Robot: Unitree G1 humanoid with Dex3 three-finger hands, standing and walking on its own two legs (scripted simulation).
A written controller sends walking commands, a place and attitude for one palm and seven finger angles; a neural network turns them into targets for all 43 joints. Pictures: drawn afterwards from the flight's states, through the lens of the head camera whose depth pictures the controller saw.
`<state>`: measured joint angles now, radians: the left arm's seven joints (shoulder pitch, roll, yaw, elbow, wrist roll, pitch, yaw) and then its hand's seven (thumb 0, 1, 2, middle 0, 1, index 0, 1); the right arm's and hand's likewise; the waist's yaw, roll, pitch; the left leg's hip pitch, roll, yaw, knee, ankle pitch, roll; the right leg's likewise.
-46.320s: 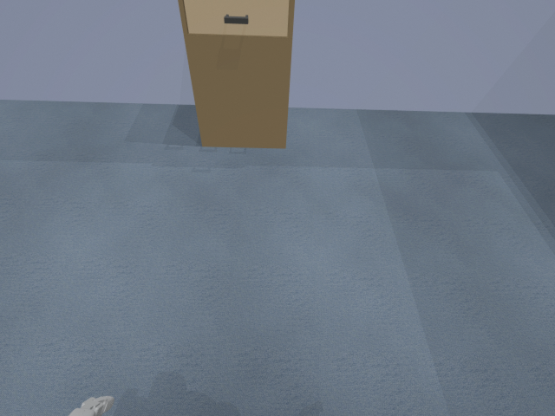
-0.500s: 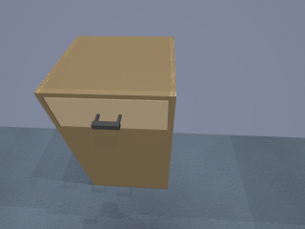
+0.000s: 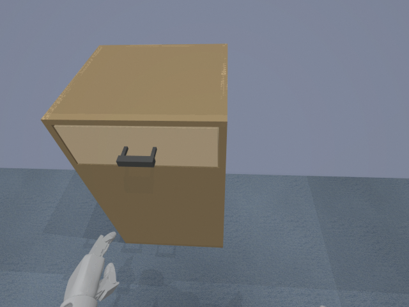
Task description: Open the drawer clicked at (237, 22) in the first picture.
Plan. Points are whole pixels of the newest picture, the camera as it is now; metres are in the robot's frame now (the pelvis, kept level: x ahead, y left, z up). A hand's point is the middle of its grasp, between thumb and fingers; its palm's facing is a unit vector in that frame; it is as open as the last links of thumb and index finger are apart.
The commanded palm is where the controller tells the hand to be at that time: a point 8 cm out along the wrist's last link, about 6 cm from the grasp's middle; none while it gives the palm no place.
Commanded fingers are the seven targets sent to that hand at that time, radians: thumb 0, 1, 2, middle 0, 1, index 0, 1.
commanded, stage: raise the hand with hooked fingers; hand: left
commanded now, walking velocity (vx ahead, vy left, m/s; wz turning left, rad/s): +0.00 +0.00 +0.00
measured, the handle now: (137, 155) +0.51 +0.23 -0.04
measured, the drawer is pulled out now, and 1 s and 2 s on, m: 0.00 0.00 0.00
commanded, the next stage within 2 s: move the hooked fingers above the handle in 1.72 s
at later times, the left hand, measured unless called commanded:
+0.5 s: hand (95, 256) +0.22 +0.23 -0.01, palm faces +0.21 -0.02 -0.98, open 10.1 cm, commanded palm +0.18 +0.24 +0.03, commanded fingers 0.00 0.08 0.55 -0.26 -0.82 -0.26 -0.82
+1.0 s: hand (78, 218) +0.27 +0.26 +0.05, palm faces +0.15 -0.06 -0.99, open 13.0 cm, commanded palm +0.24 +0.26 +0.10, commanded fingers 0.00 -0.50 0.30 -0.30 -1.20 -0.30 -1.20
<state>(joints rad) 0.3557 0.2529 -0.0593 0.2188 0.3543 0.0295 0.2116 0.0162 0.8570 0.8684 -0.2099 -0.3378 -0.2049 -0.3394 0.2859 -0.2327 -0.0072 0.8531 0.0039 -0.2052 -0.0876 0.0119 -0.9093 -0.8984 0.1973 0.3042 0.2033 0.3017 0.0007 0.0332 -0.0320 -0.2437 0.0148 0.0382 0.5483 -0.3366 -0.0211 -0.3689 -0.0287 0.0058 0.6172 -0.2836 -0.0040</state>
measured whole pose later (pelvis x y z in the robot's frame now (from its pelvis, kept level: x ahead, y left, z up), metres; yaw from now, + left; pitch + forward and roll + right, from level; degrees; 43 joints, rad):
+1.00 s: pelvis -0.01 +0.02 -0.01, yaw +1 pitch +5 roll +1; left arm 0.08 0.42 -0.04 0.05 1.01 0.02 0.32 0.00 -0.28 0.39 -0.31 -1.06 -0.30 -1.06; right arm 0.13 -0.26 -0.05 0.61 -0.04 0.07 -0.02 0.01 -0.91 -0.90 0.19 0.30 0.20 0.30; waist 0.06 0.05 -0.05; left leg -0.39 0.00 0.02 0.69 -0.39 0.00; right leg -0.48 -0.04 0.00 0.70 -0.31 0.02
